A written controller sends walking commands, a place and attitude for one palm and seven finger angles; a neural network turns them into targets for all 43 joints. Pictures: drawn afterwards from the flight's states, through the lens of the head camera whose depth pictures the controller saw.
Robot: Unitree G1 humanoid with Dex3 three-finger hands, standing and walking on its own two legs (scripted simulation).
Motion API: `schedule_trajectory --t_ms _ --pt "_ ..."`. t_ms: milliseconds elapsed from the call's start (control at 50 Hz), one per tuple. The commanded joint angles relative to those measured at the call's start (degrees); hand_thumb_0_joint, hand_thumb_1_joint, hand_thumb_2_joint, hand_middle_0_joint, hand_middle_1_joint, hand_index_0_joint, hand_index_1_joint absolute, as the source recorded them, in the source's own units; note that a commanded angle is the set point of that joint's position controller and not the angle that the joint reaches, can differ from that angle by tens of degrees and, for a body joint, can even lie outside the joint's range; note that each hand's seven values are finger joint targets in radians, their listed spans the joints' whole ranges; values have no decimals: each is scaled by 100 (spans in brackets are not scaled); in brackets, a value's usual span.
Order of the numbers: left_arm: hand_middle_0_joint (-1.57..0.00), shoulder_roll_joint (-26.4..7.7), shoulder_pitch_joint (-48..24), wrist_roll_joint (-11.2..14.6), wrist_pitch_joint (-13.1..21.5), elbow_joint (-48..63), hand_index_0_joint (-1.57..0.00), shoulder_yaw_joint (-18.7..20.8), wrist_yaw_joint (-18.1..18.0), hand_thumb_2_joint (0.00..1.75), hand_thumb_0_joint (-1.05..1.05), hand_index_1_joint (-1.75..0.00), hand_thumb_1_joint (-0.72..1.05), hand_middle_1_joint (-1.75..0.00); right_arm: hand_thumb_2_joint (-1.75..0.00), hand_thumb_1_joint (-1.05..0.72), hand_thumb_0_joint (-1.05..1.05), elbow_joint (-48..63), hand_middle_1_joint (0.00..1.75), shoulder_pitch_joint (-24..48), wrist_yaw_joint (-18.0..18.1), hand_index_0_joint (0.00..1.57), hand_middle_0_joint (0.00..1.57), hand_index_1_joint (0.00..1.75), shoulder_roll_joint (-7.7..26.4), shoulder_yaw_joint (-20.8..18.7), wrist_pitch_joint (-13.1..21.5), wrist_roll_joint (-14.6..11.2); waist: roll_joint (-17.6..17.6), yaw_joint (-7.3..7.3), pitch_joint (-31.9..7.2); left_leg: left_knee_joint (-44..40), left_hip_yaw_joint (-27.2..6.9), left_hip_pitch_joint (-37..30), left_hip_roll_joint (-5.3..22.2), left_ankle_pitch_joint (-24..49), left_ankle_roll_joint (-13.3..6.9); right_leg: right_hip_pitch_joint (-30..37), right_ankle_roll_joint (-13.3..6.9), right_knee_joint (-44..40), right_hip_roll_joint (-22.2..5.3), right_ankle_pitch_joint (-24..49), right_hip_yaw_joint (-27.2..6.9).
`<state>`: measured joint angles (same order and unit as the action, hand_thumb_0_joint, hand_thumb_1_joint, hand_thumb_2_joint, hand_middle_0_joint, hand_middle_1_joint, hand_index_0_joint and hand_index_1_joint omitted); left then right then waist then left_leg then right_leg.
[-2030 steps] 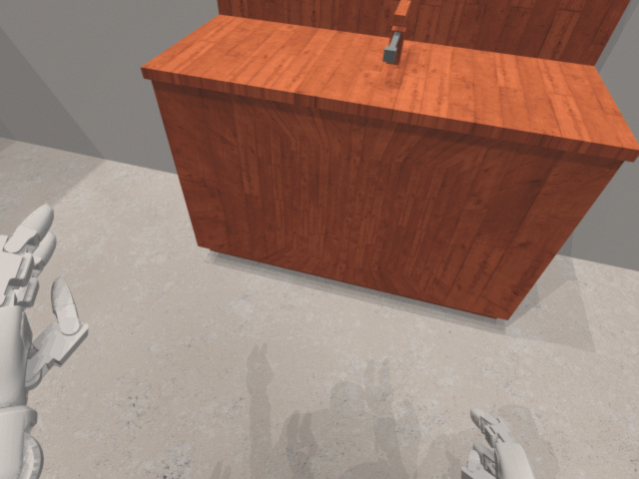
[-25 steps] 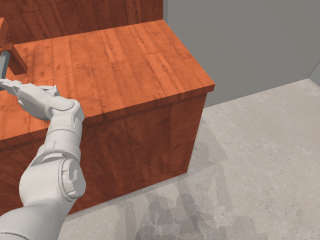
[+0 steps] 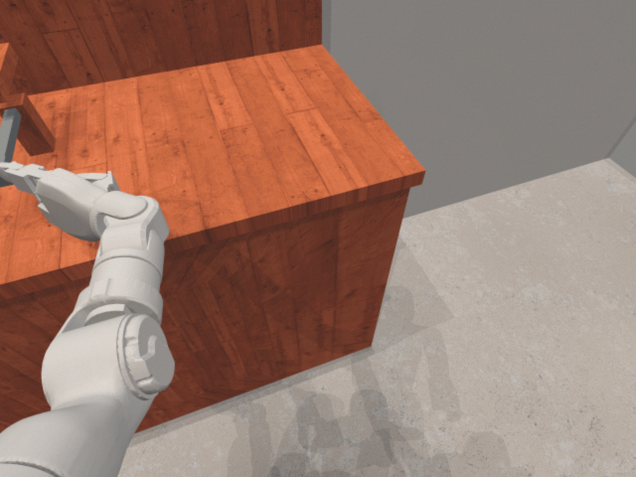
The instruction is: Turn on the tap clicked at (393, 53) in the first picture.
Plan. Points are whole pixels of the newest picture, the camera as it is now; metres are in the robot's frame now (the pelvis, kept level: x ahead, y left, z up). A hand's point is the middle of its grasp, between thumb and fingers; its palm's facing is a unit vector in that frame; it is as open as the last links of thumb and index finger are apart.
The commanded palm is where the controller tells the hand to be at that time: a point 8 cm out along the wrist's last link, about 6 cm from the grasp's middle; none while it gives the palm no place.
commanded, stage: lift the hand up off the lever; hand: left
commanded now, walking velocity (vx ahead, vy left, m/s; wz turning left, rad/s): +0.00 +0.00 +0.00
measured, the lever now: out of the picture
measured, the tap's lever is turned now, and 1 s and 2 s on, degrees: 0 0 0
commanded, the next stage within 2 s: draw the hand back beside the body in 1.52 s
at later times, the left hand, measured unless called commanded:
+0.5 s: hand (109, 177) +0.47 +0.24 +0.14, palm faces +0.87 -0.49 -0.11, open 8.5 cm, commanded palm +0.46 +0.26 +0.18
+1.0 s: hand (97, 131) +0.51 +0.25 +0.18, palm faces +0.83 -0.55 -0.10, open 7.8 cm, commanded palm +0.46 +0.26 +0.20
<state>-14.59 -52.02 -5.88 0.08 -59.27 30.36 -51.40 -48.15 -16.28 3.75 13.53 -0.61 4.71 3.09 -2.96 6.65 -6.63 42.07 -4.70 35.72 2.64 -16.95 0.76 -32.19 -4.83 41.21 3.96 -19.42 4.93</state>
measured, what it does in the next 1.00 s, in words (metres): stands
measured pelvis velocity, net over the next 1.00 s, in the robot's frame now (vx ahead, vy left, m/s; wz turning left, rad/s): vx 0.03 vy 0.02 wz -0.01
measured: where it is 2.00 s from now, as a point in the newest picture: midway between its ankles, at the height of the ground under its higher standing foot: outside the picture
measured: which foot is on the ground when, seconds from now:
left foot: down 0.00-1.00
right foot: down 0.00-1.00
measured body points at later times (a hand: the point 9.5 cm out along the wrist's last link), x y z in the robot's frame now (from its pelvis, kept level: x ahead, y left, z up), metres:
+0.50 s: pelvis +0.00 +0.00 +0.00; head +0.03 -0.01 +0.45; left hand +0.42 +0.26 +0.15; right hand +0.05 -0.26 -0.13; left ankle +0.04 +0.16 -0.71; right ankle +0.01 -0.06 -0.71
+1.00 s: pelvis +0.03 +0.02 +0.01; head +0.06 +0.01 +0.46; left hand +0.47 +0.28 +0.19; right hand +0.05 -0.24 -0.12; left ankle +0.04 +0.16 -0.71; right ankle +0.01 -0.06 -0.71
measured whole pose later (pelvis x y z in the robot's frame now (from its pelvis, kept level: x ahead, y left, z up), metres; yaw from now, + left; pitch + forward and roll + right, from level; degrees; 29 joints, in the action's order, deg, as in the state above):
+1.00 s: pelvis +0.03 +0.02 +0.01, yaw -1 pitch +10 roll -1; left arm -13.8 -54.6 -6.9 -8.4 -51.9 29.1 -47.8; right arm -48.4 -19.3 -0.8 14.4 -2.9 2.9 3.2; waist -2.9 5.3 -6.4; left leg 36.3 -2.8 29.4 1.9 -16.6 1.9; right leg -25.9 -3.1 34.8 3.0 -18.7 3.0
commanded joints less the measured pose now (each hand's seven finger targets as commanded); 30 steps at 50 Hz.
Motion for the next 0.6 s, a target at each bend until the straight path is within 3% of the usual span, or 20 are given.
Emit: schedule_trajectory --t_ms 0,40,80,120,180,260,300,320,400,420,480,540,580 --pt "-15 -2220 -4100 -577 539 1947 -15 -697 522 90 0 -15 90 -15 -90 -90 0 483 30 -149 86 20 20 30 792 -217 212 -10 -130 226 -1987 -335 415 -724 -191 199 -373 1044 540 -1008 -434 765 -784" --pt "-15 -2368 -4068 -593 498 1882 -15 -617 524 90 0 -15 90 -15 -90 -90 0 477 30 -116 95 20 20 30 805 -217 203 -15 -107 215 -1908 -315 422 -615 -185 144 -365 1079 558 -1060 -467 678 -854" --pt "-15 -2312 -4185 -610 497 2024 -15 -683 524 90 0 -15 90 -15 -90 -90 0 479 30 -113 91 20 20 30 799 -222 209 -4 -255 191 -1974 -334 419 -697 -196 163 -363 1092 539 -1060 -459 666 -841" --pt "-15 -2305 -4189 -625 493 2007 -15 -707 529 90 0 -15 90 -15 -90 -90 0 489 30 -123 93 20 20 30 793 -216 230 -13 -190 207 -2005 -343 421 -726 -183 179 -365 1074 542 -1033 -441 693 -816" --pt "-15 -2548 -4229 -636 486 2159 -15 -515 514 90 0 -15 90 -15 -90 -90 0 475 30 -92 89 20 20 30 803 -233 225 2 -257 154 -2110 -303 407 -671 -200 199 -357 1243 561 -1049 -493 807 -893" --pt "-15 -2461 -4296 -665 439 2155 -15 -592 507 90 0 -15 90 -15 -90 -90 0 480 30 -97 80 20 20 30 786 -222 274 -3 -219 180 -2059 -334 426 -735 -179 263 -356 1211 551 -1029 -474 894 -845" --pt "-15 -2378 -4419 -692 440 2272 -15 -701 505 90 0 -15 90 -15 -90 -90 0 478 30 -92 68 20 20 30 778 -212 293 -3 -436 192 -2094 -361 427 -857 -182 268 -354 1121 520 -1007 -444 820 -795" --pt "-15 -2524 -4415 -693 446 2288 -15 -560 485 90 0 -15 90 -15 -90 -90 0 471 30 -115 59 20 20 30 785 -234 308 6 -361 157 -2186 -348 421 -860 -180 279 -358 1183 519 -1008 -447 843 -802" --pt "-15 -2369 -4441 -723 398 2239 -15 -701 491 90 0 -15 90 -15 -90 -90 0 452 30 -119 45 20 20 30 788 -219 354 4 -326 185 -2063 -382 417 -895 -174 260 -355 1060 499 -995 -414 757 -734" --pt "-15 -2347 -4532 -724 406 2387 -15 -727 484 90 0 -15 90 -15 -90 -90 0 462 30 -105 33 20 20 30 790 -228 377 10 -482 179 -2168 -358 430 -967 -184 287 -351 1058 500 -988 -417 792 -761" --pt "-15 -2422 -4590 -740 407 2514 -15 -640 475 90 0 -15 90 -15 -90 -90 0 420 30 -131 7 20 20 30 786 -250 407 34 -507 135 -2336 -343 417 -1051 -195 451 -344 1197 484 -925 -415 1080 -714" --pt "-15 -2429 -4559 -779 335 2474 -15 -614 464 90 0 -15 90 -15 -90 -90 0 428 30 -120 -6 20 20 30 769 -244 434 39 -383 145 -2272 -330 449 -965 -197 479 -342 1245 506 -929 -430 1178 -749" --pt "-15 -2292 -4481 -679 268 2404 -15 -640 533 90 0 -15 90 -15 -90 -90 0 409 30 -140 -21 20 20 30 746 -260 406 31 -437 106 -2236 -347 441 -1021 -216 518 -318 1277 492 -945 -435 1232 -718"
